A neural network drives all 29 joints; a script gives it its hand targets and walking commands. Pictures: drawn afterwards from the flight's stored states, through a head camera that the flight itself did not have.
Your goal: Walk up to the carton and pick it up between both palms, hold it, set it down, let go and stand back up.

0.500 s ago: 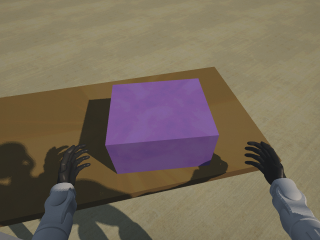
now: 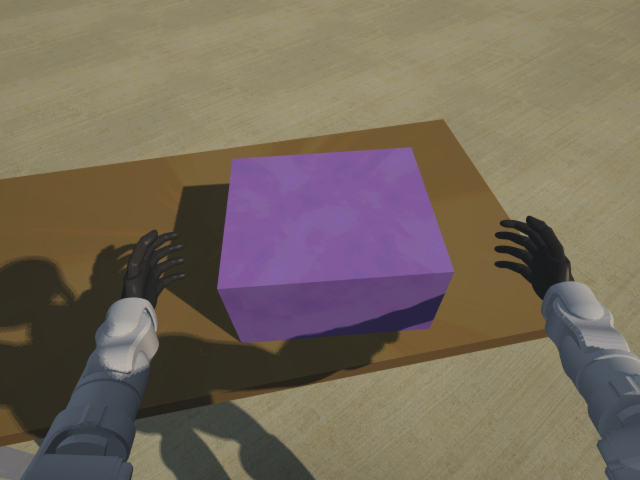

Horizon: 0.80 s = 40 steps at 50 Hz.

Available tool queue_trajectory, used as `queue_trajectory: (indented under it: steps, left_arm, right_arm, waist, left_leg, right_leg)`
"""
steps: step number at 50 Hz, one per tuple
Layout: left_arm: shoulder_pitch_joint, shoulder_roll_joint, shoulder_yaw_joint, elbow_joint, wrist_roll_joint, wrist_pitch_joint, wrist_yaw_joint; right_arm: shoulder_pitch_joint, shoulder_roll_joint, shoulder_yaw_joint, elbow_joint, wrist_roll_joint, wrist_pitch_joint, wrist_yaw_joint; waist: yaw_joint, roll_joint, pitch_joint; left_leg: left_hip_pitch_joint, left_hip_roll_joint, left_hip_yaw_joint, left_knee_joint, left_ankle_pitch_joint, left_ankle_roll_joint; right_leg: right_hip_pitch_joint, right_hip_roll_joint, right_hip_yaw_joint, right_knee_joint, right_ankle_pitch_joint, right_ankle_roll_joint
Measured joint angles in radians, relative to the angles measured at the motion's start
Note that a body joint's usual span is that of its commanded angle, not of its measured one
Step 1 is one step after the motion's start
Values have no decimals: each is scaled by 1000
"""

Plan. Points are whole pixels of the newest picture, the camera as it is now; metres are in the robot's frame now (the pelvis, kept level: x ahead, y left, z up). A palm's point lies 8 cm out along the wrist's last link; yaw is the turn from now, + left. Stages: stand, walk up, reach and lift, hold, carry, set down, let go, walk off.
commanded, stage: reach and lift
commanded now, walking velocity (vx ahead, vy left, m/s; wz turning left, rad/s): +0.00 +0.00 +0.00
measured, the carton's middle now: (329, 242) +0.50 +0.05 -0.04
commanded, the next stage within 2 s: none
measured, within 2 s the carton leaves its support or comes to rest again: neither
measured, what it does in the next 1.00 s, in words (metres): stands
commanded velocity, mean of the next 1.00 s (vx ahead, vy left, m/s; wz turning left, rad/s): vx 0.00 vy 0.00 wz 0.00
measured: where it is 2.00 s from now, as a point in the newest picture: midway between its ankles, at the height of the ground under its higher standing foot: outside the picture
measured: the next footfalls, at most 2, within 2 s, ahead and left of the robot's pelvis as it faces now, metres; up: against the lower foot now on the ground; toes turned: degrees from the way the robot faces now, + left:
none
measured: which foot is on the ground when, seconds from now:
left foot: down 0.00-1.00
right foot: down 0.00-1.00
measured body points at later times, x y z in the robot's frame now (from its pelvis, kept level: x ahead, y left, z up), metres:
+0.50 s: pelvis +0.00 -0.01 -0.01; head +0.08 +0.00 +0.44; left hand +0.42 +0.29 +0.08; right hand +0.47 -0.24 +0.08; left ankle +0.01 +0.13 -0.74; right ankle +0.00 -0.13 -0.74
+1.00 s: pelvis +0.00 -0.01 -0.02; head +0.11 +0.00 +0.42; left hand +0.45 +0.30 +0.06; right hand +0.51 -0.23 +0.08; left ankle +0.01 +0.13 -0.74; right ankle +0.00 -0.13 -0.74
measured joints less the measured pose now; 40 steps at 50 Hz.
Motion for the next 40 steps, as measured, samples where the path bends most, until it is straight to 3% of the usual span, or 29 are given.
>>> queue_trajectory:
  steps: [16, 40]
  left_arm:
    - [-193, 30, -28, 110, -34, 55, -10]
    - [-547, 92, -147, 404, -120, 18, -17]
  right_arm:
    - [-197, -36, 38, 83, 35, 68, -10]
    - [-537, -63, 109, 299, 89, 105, -10]
  waist:
    - [17, 4, -38]
    - [24, -6, -83]
  left_leg:
    - [-78, 9, -5, 15, -1, -6]
    - [-245, 15, -19, 59, 2, -12]
  right_leg:
    - [-77, 10, -3, 9, 3, -6]
    - [-237, 16, -17, 48, 6, -12]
